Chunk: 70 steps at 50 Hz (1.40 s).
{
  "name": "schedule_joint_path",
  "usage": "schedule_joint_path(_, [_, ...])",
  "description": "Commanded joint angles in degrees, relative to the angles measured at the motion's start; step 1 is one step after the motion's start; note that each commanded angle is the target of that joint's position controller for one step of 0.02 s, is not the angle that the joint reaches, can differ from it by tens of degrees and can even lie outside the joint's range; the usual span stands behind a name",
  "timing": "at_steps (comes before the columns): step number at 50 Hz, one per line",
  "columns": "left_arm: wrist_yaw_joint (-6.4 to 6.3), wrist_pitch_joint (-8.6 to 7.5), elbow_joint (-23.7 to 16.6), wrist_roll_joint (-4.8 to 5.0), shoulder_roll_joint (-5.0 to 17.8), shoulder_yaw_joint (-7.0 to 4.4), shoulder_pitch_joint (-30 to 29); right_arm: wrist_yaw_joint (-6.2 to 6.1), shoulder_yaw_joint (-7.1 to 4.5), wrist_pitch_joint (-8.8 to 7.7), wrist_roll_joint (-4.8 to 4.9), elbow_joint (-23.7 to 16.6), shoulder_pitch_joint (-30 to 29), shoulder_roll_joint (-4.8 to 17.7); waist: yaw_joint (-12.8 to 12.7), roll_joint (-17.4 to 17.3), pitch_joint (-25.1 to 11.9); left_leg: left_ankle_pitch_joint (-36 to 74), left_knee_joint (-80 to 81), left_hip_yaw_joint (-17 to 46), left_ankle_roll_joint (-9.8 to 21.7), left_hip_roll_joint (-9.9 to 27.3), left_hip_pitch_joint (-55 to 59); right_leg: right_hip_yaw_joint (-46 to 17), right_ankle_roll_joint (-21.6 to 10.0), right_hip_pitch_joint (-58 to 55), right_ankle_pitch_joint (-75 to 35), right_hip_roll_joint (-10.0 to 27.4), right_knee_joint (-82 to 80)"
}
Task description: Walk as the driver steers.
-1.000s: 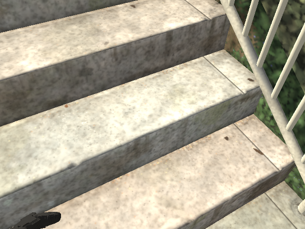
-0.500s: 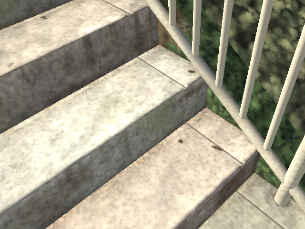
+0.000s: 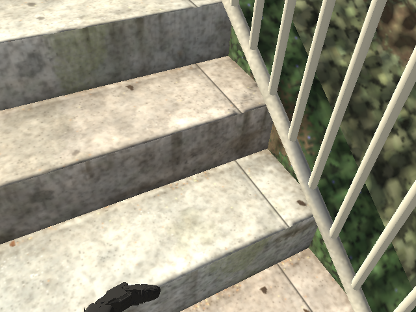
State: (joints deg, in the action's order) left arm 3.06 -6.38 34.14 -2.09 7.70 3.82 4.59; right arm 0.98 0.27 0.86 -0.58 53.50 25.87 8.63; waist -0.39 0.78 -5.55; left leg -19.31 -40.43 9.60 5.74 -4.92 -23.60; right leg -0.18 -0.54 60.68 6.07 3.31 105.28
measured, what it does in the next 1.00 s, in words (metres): climbs, turning left: right foot, then left foot 0.18 m higher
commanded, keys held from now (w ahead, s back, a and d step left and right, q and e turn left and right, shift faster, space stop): w+q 1.00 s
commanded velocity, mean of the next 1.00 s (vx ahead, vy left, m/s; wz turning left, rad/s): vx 0.50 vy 0.00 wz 0.57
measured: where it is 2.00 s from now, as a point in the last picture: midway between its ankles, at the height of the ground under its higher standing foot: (71, 134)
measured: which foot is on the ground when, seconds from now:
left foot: down 0.00-0.22, up 0.24-0.60, down 0.62-1.00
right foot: up 0.00-0.20, down 0.22-0.64, up 0.66-1.00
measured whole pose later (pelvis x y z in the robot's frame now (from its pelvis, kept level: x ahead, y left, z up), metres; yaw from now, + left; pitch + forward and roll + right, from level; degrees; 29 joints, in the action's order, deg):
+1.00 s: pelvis +0.33 +0.03 +0.19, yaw +36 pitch +4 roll -4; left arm 0.9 -6.2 35.3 -1.7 2.7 6.4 3.1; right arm 2.6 2.6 -2.2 -2.1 56.8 28.1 3.8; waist 2.3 1.0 -6.2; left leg -22.3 -36.1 7.4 4.8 -3.6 -16.9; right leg 1.3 -3.2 80.7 -0.6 5.0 127.9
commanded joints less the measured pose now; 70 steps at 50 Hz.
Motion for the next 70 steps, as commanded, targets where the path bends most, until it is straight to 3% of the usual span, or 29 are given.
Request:
schedule_joint_path(1, [-2.2,0.4,-0.9,-0.72,1.8,0.31,3.3,-1.72,-1.45,-2.96,-1.02,-9.7,-12.9,7.0,-3.8,-5.9,3.3,-6.6,20.2,15.8,10.1,8.0,-19.2,4.1,2.9,-11.0,-10.0,0.1,-7.9])
schedule_joint_path(6, [-5.45,1.69,-1.0,2.29,5.1,-1.12,-2.0,-3.0,-3.17,-1.73,-0.41,-13.4,-11.4,11.7,0.0,-11.6,-2.5,-10.6,23.2,17.5,10.3,10.2,-7.4,5.4,3.1,-28.5,5.6,-2.5,-44.4])
schedule_joint_path(9, [-6.45,3.53,5.2,5.34,12.0,-5.95,14.4,-3.4,-2.89,-1.31,-1.72,-13.7,-14.7,10.2,-6.6,-16.7,0.3,-8.6,16.7,19.7,6.8,10.9,2.4,1.9,0.9,-43.6,6.9,-0.2,-74.1])
schedule_joint_path(11, [-4.12,2.68,12.4,2.58,11.3,-7.17,25.8,-1.81,-0.33,-3.18,-1.34,-15.2,-16.8,-0.1,-8.5,-2.9,1.1,6.6,-24.0,5.0,2.3,-0.2,-12.9,-4.7,1.9,-63.2,-1.1,6.0,-81.8])
schedule_joint_path(12, [-3.25,3.18,14.3,1.03,11.2,-6.12,29.9,-0.94,1.38,-5.95,-0.8,-16.7,-15.2,-6.9,-4.6,13.0,-0.9,-7.0,-53.7,0.2,-0.1,-5.4,-34.5,-18.2,1.8,-71.9,-41.9,16.5,-72.4])
schedule_joint_path(13, [-3.1,2.71,9.8,-2.5,15.8,-6.77,29.7,-0.03,0.32,-7.66,2.56,-16.1,-1.1,-4.1,-0.2,23.9,-12.4,-7.6,-82.9,4.0,-3.2,-4.4,-40.4,-42.7,-12.8,-76.6,-36.0,29.4,-84.4])
schedule_joint_path(14, [-3.46,2.88,11.5,-2.2,14.3,-7.08,25.1,-0.28,0.87,-7.31,4.47,-19.0,-10.4,-3.1,-1.2,18.3,-4.8,-6.2,-102.0,-0.1,-4.5,0.9,-55.9,-47.7,-19.0,-73.4,8.8,33.0,-94.0])
schedule_joint_path(16, [-3.49,3.58,15.6,-2.14,3.3,-3.92,21.2,0.15,2.64,-5.72,3.74,-26.8,-30.0,-4.4,-2.6,3.8,12.0,0.8,-114.4,-1.2,-2.6,4.8,-68.0,-27.0,-10.6,-61.5,22.3,21.4,-91.9])
schedule_joint_path(19, [-2.86,3.48,18.4,-1.73,-2.4,-1.6,20.5,2.17,3.78,-4.81,4.0,-25.4,-23.0,-5.2,1.8,-0.8,10.3,10.1,-110.1,2.7,0.2,4.3,-59.9,-7.3,-4.4,-49.6,5.5,14.8,-88.2])
schedule_joint_path(22, [-3.6,3.82,17.3,-1.5,3.3,-1.42,14.4,1.63,4.17,-3.65,2.18,-27.0,-28.0,-3.5,4.8,0.9,12.0,19.9,-87.7,-6.2,-2.4,4.1,-48.7,7.0,-2.2,-30.6,0.2,8.6,-92.7])
schedule_joint_path(27, [-7.19,4.06,23.4,2.46,11.8,-4.78,34.0,1.46,6.85,-3.66,2.74,-33.2,-48.1,-6.0,-4.1,6.2,5.6,1.6,-51.8,-19.5,-0.9,10.7,-41.8,7.6,-5.6,-53.5,-11.3,12.3,-107.1])
schedule_joint_path(29, [-6.94,3.47,23.6,1.76,12.9,-4.36,31.6,2.05,5.05,-3.66,2.77,-30.4,-41.8,-3.6,1.0,10.1,-3.1,-10.6,-46.7,-27.5,3.0,2.9,-21.7,14.6,-7.5,-59.1,-77.6,12.4,-94.7])
schedule_joint_path(31, [-6.44,3.54,20.9,2.14,18.9,-6.24,27.4,1.74,2.18,-2.65,0.91,-27.2,-27.8,3.3,6.6,17.6,-12.0,-15.6,-30.0,-24.6,5.8,-0.6,-11.8,11.5,-10.6,-71.1,-101.1,16.1,-80.3])
schedule_joint_path(32, [-6.17,3.25,18.2,1.61,19.2,-6.66,24.0,1.66,0.19,-2.05,0.94,-25.4,-22.0,7.4,9.0,18.0,-14.9,-14.3,-19.8,-15.5,7.1,-0.8,-2.9,10.9,-10.8,-69.7,-96.7,15.4,-69.9])
schedule_joint_path(33, [-4.88,1.37,13.7,0.61,15.2,-6.07,21.4,1.0,-1.92,-0.69,0.39,-22.7,-14.1,12.5,9.9,4.0,-17.6,-18.3,-10.9,9.9,13.4,7.9,15.6,8.8,-8.9,-43.5,-79.2,9.3,-54.0])
schedule_joint_path(34, [-2.95,-0.7,11.2,-0.19,10.6,-5.32,14.6,-0.06,-4.23,0.61,-0.11,-18.9,-6.8,18.4,10.2,-13.2,-19.8,-36.5,18.2,44.4,18.9,15.7,24.2,1.3,-5.6,-25.0,-4.7,-4.1,-30.0])
schedule_joint_path(35, [-0.69,-1.67,9.6,0.88,7.7,-6.16,10.6,-0.78,-2.78,-0.45,-0.99,-17.2,-8.1,14.8,7.3,-10.8,-16.7,-38.0,26.8,55.7,15.1,19.9,19.1,-11.2,-4.8,-13.6,2.0,-6.1,0.2])
schedule_joint_path(37, [0.26,-1.75,2.3,0.87,1.4,-3.43,1.2,0.16,-0.2,-1.82,-0.51,-9.4,-8.9,5.5,1.9,-4.3,5.9,-27.1,20.9,36.9,7.0,17.5,1.6,-7.9,-7.5,3.4,0.8,-3.9,20.9])
schedule_joint_path(41, [-0.03,-1.14,1.3,1.03,-3.4,0.36,10.8,2.49,1.23,-2.55,-0.73,-4.3,-13.3,-2.0,-8.0,-0.3,7.6,0.0,14.2,7.7,-0.4,8.4,-3.1,-5.1,-8.1,9.9,-4.1,0.6,23.4])
schedule_joint_path(47, [-2.78,0.56,0.3,0.44,-4.6,2.11,1.7,1.52,1.29,-4.08,-2.52,-0.5,-3.3,2.2,-1.9,-10.2,5.4,2.7,18.1,12.5,6.0,10.1,-3.1,3.7,-2.4,19.4,-11.4,0.1,30.3])
schedule_joint_path(54, [-2.66,-1.62,-13.0,0.17,-7.5,5.26,-27.5,-2.83,-0.91,-1.65,0.38,2.5,11.1,4.4,7.6,-10.0,6.8,8.4,35.0,21.3,8.8,17.5,12.1,7.5,0.9,23.4,7.1,2.9,-3.7])
schedule_joint_path(57, [-2.4,-1.61,-10.0,0.52,-1.6,1.03,-12.8,-3.68,-2.26,-1.58,0.15,0.2,3.2,7.6,-3.5,-15.5,-7.2,67.9,30.5,4.4,7.2,14.2,9.5,14.1,-4.2,-22.5,17.2,-4.9,-25.3])
schedule_joint_path(59, [-2.74,-1.3,-4.3,1.68,9.4,-4.34,4.8,-3.59,-2.71,-3.29,0.55,0.2,-2.8,11.3,-12.2,-18.0,-12.7,104.3,11.8,2.6,6.3,15.5,21.0,4.8,-7.9,-34.0,25.9,-5.4,-39.0])
schedule_joint_path(60, [-2.4,-0.93,0.5,1.08,14.3,-5.94,19.2,-3.44,-3.0,-4.46,-0.65,-2.3,-8.2,11.6,-17.0,-8.7,-20.4,98.2,-6.6,2.4,6.9,14.0,13.5,-12.7,-12.0,-51.3,27.7,1.9,-49.0])
schedule_joint_path(61, [-2.33,0.9,5.9,-0.79,18.1,-7.47,25.5,-1.24,-2.5,-5.68,0.98,-3.0,-4.7,4.8,-12.3,19.7,-25.2,46.1,-25.1,2.4,3.0,1.9,-5.8,-44.0,-19.7,-68.5,26.3,12.2,-75.6])
schedule_joint_path(62, [-4.07,2.44,8.2,-1.29,14.5,-7.33,24.5,0.48,-1.85,-6.45,-0.25,-2.9,-6.1,0.3,-11.3,22.7,-21.6,16.2,-51.8,9.6,-0.1,-5.4,-16.9,-67.3,-21.9,-65.8,31.4,18.2,-89.6])
schedule_joint_path(64, [-4.22,4.09,14.0,1.14,1.5,-4.02,15.5,2.94,-1.45,-5.92,0.56,-10.2,-14.6,-1.0,-3.6,6.8,2.7,12.9,-70.6,5.9,1.5,-1.7,-28.9,-46.3,-16.3,-42.5,39.6,14.9,-84.4])
schedule_joint_path(66, [-3.59,3.73,19.1,0.5,-6.2,-1.81,12.1,2.52,0.26,-4.58,0.54,-12.3,-13.7,-3.0,3.2,0.3,8.4,11.5,-79.0,3.1,3.6,0.8,-32.9,-28.8,-11.2,-31.5,30.0,11.9,-81.0])
schedule_joint_path(70, [-0.72,3.13,22.9,0.79,-1.8,-2.77,13.8,1.49,3.62,-4.3,1.87,-13.0,-10.4,-7.8,6.9,-2.9,10.6,15.1,-78.2,2.8,4.0,3.0,-45.0,-8.9,-7.2,-32.6,15.6,7.7,-83.7])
